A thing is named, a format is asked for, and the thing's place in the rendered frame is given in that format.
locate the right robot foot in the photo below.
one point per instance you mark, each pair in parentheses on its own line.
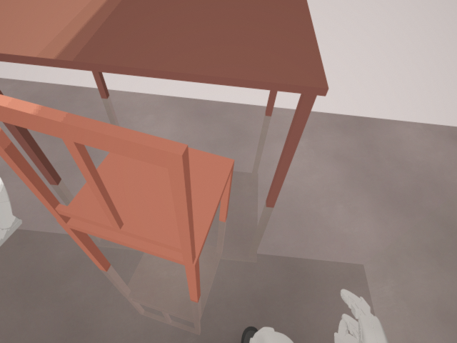
(248,333)

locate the robot left hand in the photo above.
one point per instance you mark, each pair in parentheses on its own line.
(8,222)

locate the robot right hand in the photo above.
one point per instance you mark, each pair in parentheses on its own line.
(368,329)

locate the right robot shin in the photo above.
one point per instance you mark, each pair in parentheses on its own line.
(264,329)

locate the table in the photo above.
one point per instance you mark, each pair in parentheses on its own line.
(257,44)

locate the chair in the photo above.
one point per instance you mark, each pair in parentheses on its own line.
(150,194)

